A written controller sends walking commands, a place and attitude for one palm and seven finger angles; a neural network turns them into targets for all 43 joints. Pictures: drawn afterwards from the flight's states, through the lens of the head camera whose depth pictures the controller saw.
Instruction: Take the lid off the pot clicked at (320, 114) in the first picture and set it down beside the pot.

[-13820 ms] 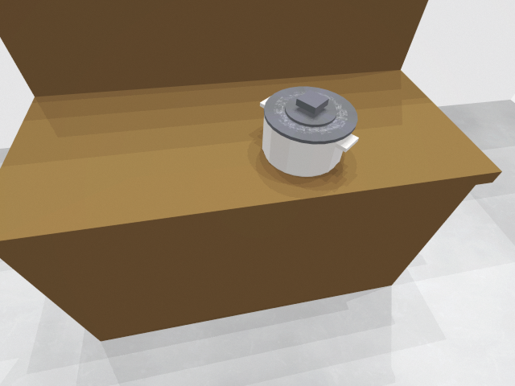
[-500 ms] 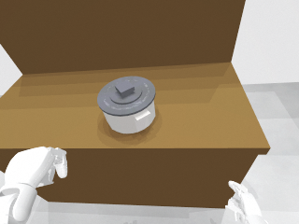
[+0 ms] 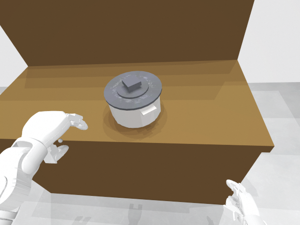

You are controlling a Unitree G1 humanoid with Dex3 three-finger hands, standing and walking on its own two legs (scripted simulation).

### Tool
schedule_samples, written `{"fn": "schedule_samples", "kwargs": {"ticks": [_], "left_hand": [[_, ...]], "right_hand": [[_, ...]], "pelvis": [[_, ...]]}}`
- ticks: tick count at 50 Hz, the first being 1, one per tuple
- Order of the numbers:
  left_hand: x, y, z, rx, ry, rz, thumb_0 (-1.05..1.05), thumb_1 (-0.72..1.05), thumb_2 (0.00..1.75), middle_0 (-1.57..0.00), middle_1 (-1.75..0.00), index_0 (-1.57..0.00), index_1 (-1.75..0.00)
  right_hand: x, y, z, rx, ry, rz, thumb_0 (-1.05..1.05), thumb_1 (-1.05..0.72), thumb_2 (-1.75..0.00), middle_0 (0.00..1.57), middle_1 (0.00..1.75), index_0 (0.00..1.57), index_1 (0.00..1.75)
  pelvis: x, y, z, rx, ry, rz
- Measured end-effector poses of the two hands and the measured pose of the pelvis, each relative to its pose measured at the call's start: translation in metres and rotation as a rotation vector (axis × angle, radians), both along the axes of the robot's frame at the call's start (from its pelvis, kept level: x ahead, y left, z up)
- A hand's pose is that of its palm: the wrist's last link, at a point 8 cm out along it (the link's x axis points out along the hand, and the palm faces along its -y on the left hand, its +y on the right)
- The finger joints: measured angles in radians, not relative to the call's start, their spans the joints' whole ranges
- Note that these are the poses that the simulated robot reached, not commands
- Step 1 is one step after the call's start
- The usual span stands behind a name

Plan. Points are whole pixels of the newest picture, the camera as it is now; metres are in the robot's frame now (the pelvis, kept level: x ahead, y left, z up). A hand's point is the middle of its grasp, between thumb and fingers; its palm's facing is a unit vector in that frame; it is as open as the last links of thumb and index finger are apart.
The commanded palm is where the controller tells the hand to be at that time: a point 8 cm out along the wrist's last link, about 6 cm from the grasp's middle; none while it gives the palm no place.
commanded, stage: reach forward and open the fingers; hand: left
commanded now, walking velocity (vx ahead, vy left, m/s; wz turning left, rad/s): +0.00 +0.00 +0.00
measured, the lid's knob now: (131, 82) +0.54 +0.14 +0.09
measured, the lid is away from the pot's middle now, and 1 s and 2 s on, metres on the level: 0.01 0.01 0.01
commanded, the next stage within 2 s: move the open hand above the knob in 0.26 s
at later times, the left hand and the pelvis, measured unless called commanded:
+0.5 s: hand (73, 119) +0.31 +0.23 +0.15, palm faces -0.13 -0.04 -0.99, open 10.2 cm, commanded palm +0.30 +0.23 +0.22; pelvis +0.00 +0.00 +0.00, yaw +0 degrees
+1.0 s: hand (92, 98) +0.38 +0.21 +0.15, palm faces -0.22 -0.07 -0.97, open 10.2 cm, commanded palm +0.37 +0.20 +0.22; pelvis +0.01 -0.01 +0.00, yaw +0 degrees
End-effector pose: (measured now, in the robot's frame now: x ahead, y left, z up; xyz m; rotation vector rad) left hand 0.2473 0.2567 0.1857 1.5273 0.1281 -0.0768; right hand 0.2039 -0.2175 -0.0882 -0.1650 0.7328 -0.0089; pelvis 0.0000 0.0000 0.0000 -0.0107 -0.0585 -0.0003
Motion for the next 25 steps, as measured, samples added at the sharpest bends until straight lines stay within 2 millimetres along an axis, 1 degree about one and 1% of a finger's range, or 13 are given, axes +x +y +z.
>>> {"fn": "schedule_samples", "kwargs": {"ticks": [4, 7, 10, 14, 17, 19, 23, 25], "left_hand": [[0.009, 0.004, 0.003, -0.025, -0.011, 0.036, 0.00, -0.21, 1.37, -0.87, -0.20, -0.87, -0.20], [0.014, -0.003, 0.004, -0.023, -0.002, 0.016, -0.01, -0.25, 1.40, -0.86, -0.15, -0.85, -0.15], [0.018, -0.009, 0.011, 0.011, -0.010, -0.020, 0.00, -0.28, 1.41, -0.85, -0.12, -0.85, -0.12], [0.028, -0.002, 0.026, 0.023, -0.044, 0.008, 0.00, -0.30, 1.43, -0.85, -0.10, -0.84, -0.10], [0.035, 0.003, 0.027, -0.019, -0.041, 0.058, 0.00, -0.31, 1.45, -0.84, -0.09, -0.84, -0.09], [0.036, -0.002, 0.024, -0.031, -0.025, 0.053, -0.01, -0.32, 1.45, -0.84, -0.09, -0.84, -0.09], [0.042, -0.021, 0.022, -0.018, -0.007, -0.015, -0.01, -0.33, 1.47, -0.85, -0.08, -0.84, -0.08], [0.049, -0.023, 0.023, 0.001, -0.003, -0.019, -0.01, -0.33, 1.48, -0.85, -0.08, -0.84, -0.08]], "right_hand": [[-0.003, 0.006, -0.001, 0.021, 0.006, 0.005, 0.02, -0.90, -0.90, 0.20, 0.30, 0.20, 0.30], [-0.003, 0.010, -0.001, 0.028, -0.002, 0.012, 0.02, -0.90, -0.90, 0.20, 0.30, 0.20, 0.30], [-0.001, 0.012, 0.000, 0.027, -0.009, 0.017, 0.02, -0.90, -0.90, 0.20, 0.30, 0.20, 0.30], [0.002, 0.014, 0.002, 0.031, -0.014, 0.021, 0.02, -0.90, -0.90, 0.20, 0.30, 0.20, 0.30], [0.004, 0.013, 0.003, 0.042, -0.020, 0.023, 0.02, -0.90, -0.90, 0.20, 0.30, 0.20, 0.30], [0.005, 0.012, 0.004, 0.042, -0.025, 0.025, 0.02, -0.90, -0.90, 0.20, 0.30, 0.20, 0.30], [0.008, 0.010, 0.005, 0.029, -0.032, 0.031, 0.02, -0.90, -0.90, 0.20, 0.30, 0.20, 0.30], [0.009, 0.009, 0.004, 0.023, -0.022, 0.029, 0.02, -0.90, -0.90, 0.20, 0.30, 0.20, 0.30]], "pelvis": [[-0.002, 0.003, 0.000, 0.002, 0.001, -0.001], [-0.003, 0.006, 0.000, 0.003, 0.001, -0.003], [-0.004, 0.007, -0.001, 0.004, 0.002, -0.004], [-0.005, 0.006, -0.001, 0.005, 0.004, -0.002], [-0.005, 0.006, -0.001, 0.006, 0.008, 0.000], [-0.005, 0.006, -0.001, 0.006, 0.009, 0.000], [-0.005, 0.004, -0.002, 0.007, 0.007, 0.005], [-0.005, 0.002, -0.002, 0.008, 0.009, 0.005]]}}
